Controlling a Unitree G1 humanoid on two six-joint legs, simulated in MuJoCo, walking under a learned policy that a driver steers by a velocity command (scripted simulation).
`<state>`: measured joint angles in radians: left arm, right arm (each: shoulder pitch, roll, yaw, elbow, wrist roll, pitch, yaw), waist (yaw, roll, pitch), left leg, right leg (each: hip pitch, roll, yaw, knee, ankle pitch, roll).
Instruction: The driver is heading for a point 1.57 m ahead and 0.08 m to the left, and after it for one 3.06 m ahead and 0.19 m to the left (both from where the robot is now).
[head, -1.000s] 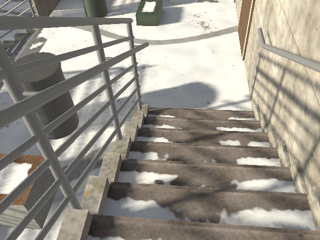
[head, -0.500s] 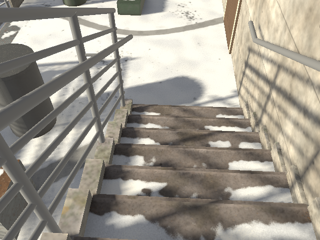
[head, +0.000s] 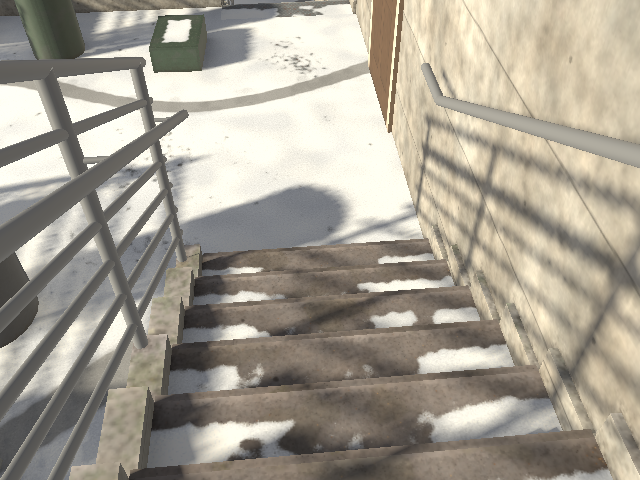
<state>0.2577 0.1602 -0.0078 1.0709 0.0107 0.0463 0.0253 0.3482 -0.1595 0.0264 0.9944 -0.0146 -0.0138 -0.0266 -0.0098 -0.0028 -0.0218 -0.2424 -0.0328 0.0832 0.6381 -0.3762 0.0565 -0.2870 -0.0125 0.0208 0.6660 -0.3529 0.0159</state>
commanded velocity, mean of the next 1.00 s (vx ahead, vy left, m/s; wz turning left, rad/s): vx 0.01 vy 0.00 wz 0.00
